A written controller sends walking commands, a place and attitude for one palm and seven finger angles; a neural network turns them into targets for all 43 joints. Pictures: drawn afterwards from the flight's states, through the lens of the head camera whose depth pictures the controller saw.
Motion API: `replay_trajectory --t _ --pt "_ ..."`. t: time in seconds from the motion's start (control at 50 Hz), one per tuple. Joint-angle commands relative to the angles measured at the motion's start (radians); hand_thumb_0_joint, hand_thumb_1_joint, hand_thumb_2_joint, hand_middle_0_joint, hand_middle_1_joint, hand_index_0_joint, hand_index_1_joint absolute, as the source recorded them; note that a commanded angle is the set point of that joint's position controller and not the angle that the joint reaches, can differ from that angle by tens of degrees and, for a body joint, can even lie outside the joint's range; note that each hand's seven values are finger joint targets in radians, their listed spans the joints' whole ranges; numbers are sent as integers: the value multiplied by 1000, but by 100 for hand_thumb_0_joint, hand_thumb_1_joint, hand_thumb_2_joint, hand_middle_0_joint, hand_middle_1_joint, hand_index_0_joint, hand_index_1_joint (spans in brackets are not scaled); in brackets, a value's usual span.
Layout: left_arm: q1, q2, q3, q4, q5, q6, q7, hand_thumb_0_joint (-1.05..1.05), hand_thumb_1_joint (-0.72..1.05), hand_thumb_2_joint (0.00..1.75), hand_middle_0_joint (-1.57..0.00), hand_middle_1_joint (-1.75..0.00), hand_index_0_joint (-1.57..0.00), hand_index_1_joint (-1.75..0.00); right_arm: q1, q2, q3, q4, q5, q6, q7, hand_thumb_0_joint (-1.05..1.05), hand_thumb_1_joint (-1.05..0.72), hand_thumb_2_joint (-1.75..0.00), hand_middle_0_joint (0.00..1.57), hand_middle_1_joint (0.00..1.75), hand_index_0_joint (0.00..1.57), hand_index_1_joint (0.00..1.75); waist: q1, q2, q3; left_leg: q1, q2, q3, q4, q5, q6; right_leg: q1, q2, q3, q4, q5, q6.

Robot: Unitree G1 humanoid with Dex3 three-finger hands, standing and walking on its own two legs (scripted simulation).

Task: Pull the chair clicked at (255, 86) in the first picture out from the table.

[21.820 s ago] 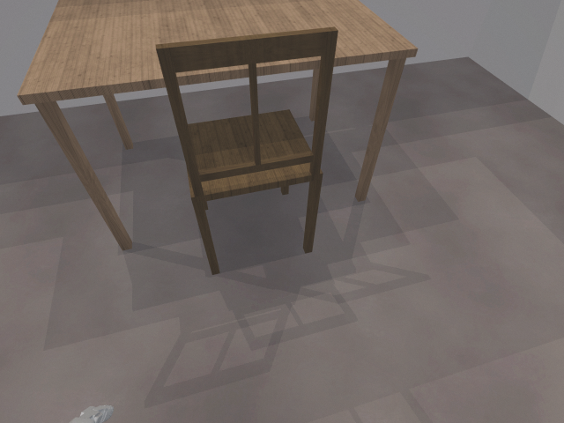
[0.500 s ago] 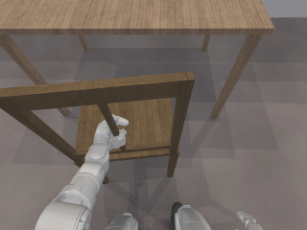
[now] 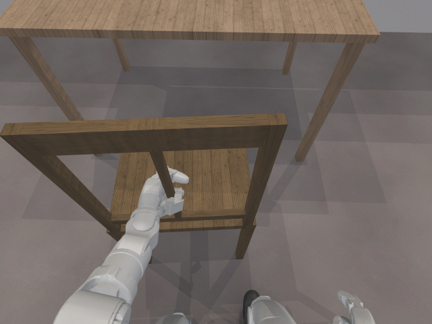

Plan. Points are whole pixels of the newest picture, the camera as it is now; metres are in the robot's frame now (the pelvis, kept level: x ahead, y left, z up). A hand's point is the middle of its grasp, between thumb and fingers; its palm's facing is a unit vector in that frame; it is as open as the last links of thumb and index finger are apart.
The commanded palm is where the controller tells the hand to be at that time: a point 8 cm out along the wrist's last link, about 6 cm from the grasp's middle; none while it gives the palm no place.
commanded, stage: step backward, pulling the chair out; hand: left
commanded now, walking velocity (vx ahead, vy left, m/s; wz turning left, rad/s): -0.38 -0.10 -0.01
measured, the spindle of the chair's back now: (169, 188) +0.38 +0.10 -0.05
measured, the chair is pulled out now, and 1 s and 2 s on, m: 0.32 0.54 0.72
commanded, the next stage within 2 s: stop walking, hand still on the chair in 1.30 s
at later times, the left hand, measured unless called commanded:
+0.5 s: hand (176, 241) +0.27 +0.08 -0.06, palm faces -0.09 -0.98 -0.19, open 4.9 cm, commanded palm +0.25 +0.14 -0.05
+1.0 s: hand (170, 321) +0.14 +0.08 -0.05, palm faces -0.04 -0.98 -0.19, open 4.9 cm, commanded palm +0.13 +0.13 -0.05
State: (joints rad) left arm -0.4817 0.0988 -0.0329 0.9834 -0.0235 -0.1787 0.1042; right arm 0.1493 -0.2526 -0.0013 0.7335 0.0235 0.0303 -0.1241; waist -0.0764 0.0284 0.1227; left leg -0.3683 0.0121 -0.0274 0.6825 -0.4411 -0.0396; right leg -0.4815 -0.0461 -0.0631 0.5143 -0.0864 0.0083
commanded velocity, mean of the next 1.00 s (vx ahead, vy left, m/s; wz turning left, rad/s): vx -0.38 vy -0.04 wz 0.10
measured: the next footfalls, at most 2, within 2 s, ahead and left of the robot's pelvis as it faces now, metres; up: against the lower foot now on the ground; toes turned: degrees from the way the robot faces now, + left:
right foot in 0.28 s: -0.07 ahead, -0.14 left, +0.00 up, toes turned -7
right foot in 0.86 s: -0.15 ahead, -0.14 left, +0.00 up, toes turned -7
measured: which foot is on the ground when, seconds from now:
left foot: down 0.00-0.90, up 0.92-1.00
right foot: down 0.00-0.04, up 0.06-0.26, down 0.28-0.64, up 0.66-0.84, down 0.86-1.00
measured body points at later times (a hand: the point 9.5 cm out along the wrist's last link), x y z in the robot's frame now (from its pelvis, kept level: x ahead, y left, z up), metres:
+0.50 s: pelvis -0.09 -0.01 +0.02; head +0.01 -0.04 +0.45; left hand +0.27 +0.13 -0.04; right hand -0.02 -0.29 -0.12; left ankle -0.05 +0.13 -0.70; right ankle -0.11 -0.13 -0.72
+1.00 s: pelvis -0.20 -0.03 +0.01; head -0.13 -0.06 +0.45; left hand +0.13 +0.13 -0.04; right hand -0.11 -0.26 -0.14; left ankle -0.15 +0.12 -0.68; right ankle -0.19 -0.14 -0.72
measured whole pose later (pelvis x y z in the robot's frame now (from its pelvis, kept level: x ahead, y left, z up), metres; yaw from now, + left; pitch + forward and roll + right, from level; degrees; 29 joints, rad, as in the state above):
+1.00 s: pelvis -0.20 -0.03 +0.01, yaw -5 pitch +1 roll +0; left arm -0.35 0.14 0.04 0.89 -0.06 -0.19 0.08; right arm 0.15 -0.20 0.02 0.75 0.02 0.01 -0.09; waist -0.04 0.07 0.18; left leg -0.50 0.01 -0.09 0.89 -0.39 -0.04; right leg -0.31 0.00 -0.04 0.53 -0.23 -0.02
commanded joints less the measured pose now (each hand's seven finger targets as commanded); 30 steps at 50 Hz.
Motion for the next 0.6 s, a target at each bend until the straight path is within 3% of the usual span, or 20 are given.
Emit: replay_trajectory --t 0.0,0.02,0.06,0.08,0.1,0.14,0.16,0.22,0.26,0.28,0.3,0.32,0.34,0.38,0.4,0.44,0.5,0.52,0.56,0.58 --pt "-156 124 -11 -248 1 -59 -2 0 90 90 -50 -145 -50 -145 42 -150 -41 -123 -7 -25 -25 0 -90 -90 20 30 20 30 43 15 -438 99 149 -121 -357 365 63 308 -74 72 30 83 3" --pt "-159 93 -29 -271 2 -58 -6 0 90 90 -50 -145 -50 -145 40 -148 -47 -148 -10 -16 -23 0 -90 -90 20 30 20 30 49 97 -427 82 225 -162 -316 535 99 294 -16 38 137 58 14" --pt "-211 88 -31 -364 9 -70 -16 0 90 90 -50 -145 -50 -145 0 -103 -39 -163 -43 -13 0 0 -90 -90 20 30 20 30 57 296 -416 47 317 -225 -378 579 157 224 4 60 371 -304 -4" --pt "-213 89 -21 -348 14 -66 -7 0 90 90 -50 -145 -50 -145 -2 -91 -37 -153 -46 -21 7 0 -90 -90 20 30 20 30 58 264 -381 46 345 -248 -360 657 184 165 20 80 481 -381 -13" --pt "-218 64 -31 -322 13 -69 -3 0 90 90 -50 -145 -50 -145 17 -86 -45 -131 -48 -26 16 0 -90 -90 20 30 20 30 55 203 -356 148 352 -229 -288 856 194 89 16 95 451 -398 -22" --pt "-253 59 -32 -298 23 -87 1 0 90 90 -50 -145 -50 -145 79 -108 -67 -88 -41 -42 35 0 -90 -90 20 30 20 30 42 136 -398 454 332 -187 -161 1195 172 3 8 77 235 -358 -25" --pt "-276 80 -22 -274 26 -94 5 0 90 90 -50 -145 -50 -145 95 -110 -67 -77 -38 -53 37 0 -90 -90 20 30 20 30 29 120 -416 531 322 -174 -127 1251 155 2 16 64 147 -322 -24" --pt "-281 106 -17 -221 44 -128 4 0 90 90 -50 -145 -50 -145 127 -115 -63 -38 -40 -56 45 0 -90 -90 20 30 20 30 17 193 -471 639 279 -152 -72 1284 126 48 28 48 -88 -202 -21" --pt "-223 155 24 -184 56 -146 -2 0 90 90 -50 -145 -50 -145 115 -122 -60 -38 -37 -45 46 0 -90 -90 20 30 20 30 30 199 -497 551 251 -107 -21 1228 101 190 9 48 -187 57 -28" --pt "-212 164 26 -191 56 -151 -4 0 90 90 -50 -145 -50 -145 102 -113 -56 -47 -27 -37 45 0 -90 -90 20 30 20 30 30 150 -527 433 222 -57 5 1126 75 327 -31 67 -168 320 -38" --pt "-200 205 55 -205 52 -160 -5 0 90 90 -50 -145 -50 -145 78 -101 -53 -69 -20 -33 34 0 -90 -90 20 30 20 30 33 48 -526 263 174 -5 28 830 39 458 -109 119 -130 611 -53" --pt "-186 241 87 -207 34 -156 0 0 90 90 -50 -145 -50 -145 80 -104 -59 -84 -12 -30 13 0 -90 -90 20 30 20 30 30 -140 -542 57 95 43 59 430 -1 634 -183 172 -49 950 -90" --pt "-158 273 121 -198 26 -140 0 0 90 90 -50 -145 -50 -145 37 -108 -63 -102 -5 -34 1 0 -90 -90 20 30 20 30 52 -250 -532 -58 37 13 113 98 -9 677 -253 199 -11 1110 -111" --pt "-100 269 128 -227 21 -116 -6 0 90 90 -50 -145 -50 -145 -23 -93 -42 -138 -1 -38 4 0 -90 -90 20 30 20 30 80 -178 -484 -142 25 -57 158 -16 6 632 -310 202 2 944 -128" --pt "-92 267 133 -263 27 -114 -3 0 90 90 -50 -145 -50 -145 -37 -91 -31 -132 -7 -44 2 0 -90 -90 20 30 20 30 80 -110 -469 -140 29 -64 113 -6 3 622 -312 204 -1 878 -138" --pt "-46 256 130 -281 26 -100 7 0 90 90 -50 -145 -50 -145 -33 -91 -18 -123 -16 -44 -6 0 -90 -90 20 30 20 30 74 -63 -458 -90 27 -40 -10 93 0 624 -266 154 13 840 -114" --pt "-51 228 86 -336 9 -72 13 0 90 90 -50 -145 -50 -145 -5 -117 -29 -139 -14 -34 -20 0 -90 -90 20 30 20 30 56 -114 -466 38 70 -37 -167 441 19 576 -193 113 46 717 -64" --pt "-70 210 65 -358 5 -68 11 0 90 90 -50 -145 -50 -145 12 -132 -40 -148 -11 -30 -22 0 -90 -90 20 30 20 30 50 -115 -466 102 98 -51 -172 631 36 526 -157 97 36 631 -45" --pt "-87 175 25 -336 1 -63 1 0 90 90 -50 -145 -50 -145 44 -144 -51 -155 0 -19 -10 0 -90 -90 20 30 20 30 42 -109 -423 207 152 -64 -199 824 57 422 -86 72 21 419 -27" --pt "-103 149 8 -352 6 -63 -2 0 90 90 -50 -145 -50 -145 56 -142 -53 -160 -10 -16 -6 0 -90 -90 20 30 20 30 33 -29 -434 262 183 -97 -216 937 77 361 -44 61 41 324 -10"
